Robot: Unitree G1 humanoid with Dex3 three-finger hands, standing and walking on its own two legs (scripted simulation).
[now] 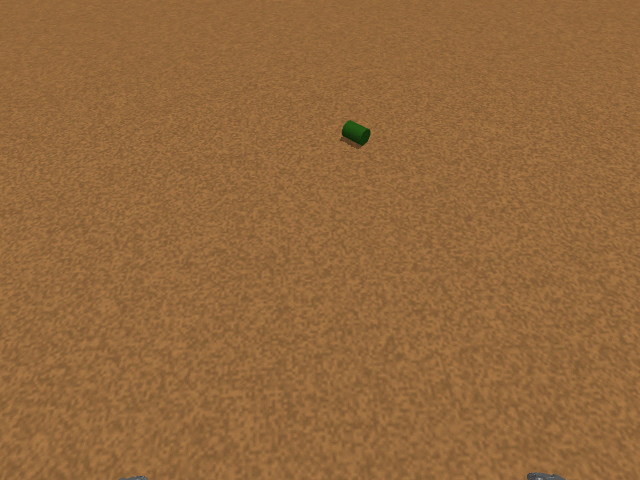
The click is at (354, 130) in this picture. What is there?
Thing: lying can
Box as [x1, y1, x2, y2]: [342, 120, 370, 145]
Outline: 347,121 343,126 342,134 361,145 364,144 368,139 370,132 369,130 350,120
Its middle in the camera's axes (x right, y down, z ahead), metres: +0.19 -0.56 +1.99
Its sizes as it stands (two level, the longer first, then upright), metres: 0.119 0.089 0.089
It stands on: the floor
